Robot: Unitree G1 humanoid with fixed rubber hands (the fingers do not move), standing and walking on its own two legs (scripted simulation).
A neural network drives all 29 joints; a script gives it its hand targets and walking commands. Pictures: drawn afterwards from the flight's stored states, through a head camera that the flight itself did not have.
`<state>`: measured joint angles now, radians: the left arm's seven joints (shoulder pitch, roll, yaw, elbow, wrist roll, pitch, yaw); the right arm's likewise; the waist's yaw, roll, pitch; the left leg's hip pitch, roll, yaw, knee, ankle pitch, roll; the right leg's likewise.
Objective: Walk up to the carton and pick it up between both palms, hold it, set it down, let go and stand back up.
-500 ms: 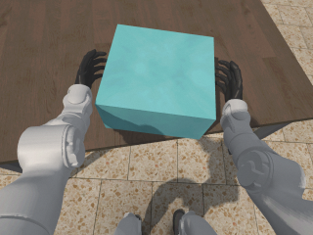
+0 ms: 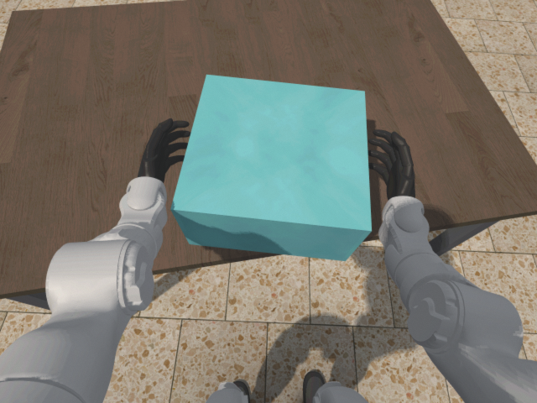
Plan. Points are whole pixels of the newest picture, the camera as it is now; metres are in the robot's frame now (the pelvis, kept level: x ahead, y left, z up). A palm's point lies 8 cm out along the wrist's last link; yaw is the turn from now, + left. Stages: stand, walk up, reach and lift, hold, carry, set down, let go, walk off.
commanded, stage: reach and lift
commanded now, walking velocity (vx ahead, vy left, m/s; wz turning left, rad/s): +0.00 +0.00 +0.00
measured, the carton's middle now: (276, 168) +0.48 -0.02 -0.04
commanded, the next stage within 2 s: none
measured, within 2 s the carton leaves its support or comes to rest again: leaves its support in 0.28 s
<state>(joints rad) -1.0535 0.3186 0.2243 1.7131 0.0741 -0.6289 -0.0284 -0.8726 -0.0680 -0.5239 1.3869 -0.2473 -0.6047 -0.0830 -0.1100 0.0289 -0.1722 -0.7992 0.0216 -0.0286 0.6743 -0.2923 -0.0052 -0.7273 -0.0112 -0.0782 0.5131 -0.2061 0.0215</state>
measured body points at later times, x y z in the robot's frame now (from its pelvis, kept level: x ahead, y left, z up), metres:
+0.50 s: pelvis -0.01 -0.01 +0.01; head +0.07 -0.01 +0.46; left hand +0.44 +0.15 +0.04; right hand +0.38 -0.22 +0.03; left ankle -0.01 +0.10 -0.72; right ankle +0.00 -0.15 -0.72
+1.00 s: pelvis -0.01 -0.02 +0.02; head +0.00 -0.02 +0.47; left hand +0.42 +0.16 +0.11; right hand +0.38 -0.22 +0.10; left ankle -0.01 +0.10 -0.72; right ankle +0.00 -0.15 -0.72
